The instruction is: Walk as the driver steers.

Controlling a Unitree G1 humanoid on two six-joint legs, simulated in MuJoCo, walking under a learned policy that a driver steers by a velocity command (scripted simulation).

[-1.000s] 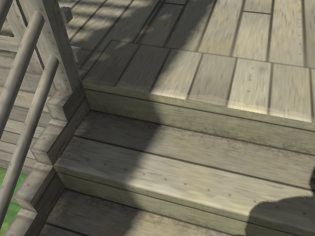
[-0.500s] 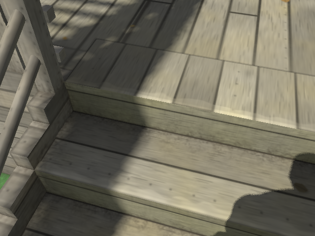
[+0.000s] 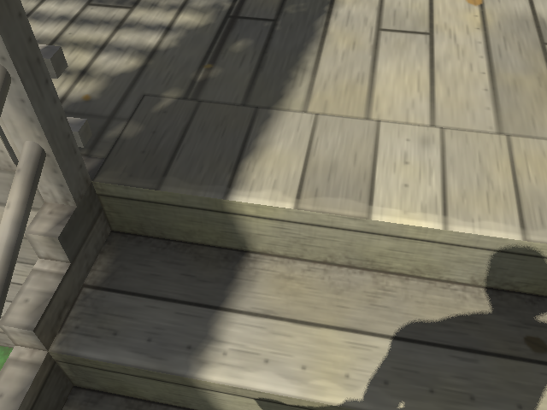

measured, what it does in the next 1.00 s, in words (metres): climbs: right foot 0.16 m higher, then left foot 0.16 m higher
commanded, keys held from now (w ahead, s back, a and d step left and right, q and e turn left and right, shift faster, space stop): w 0.90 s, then w+e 0.10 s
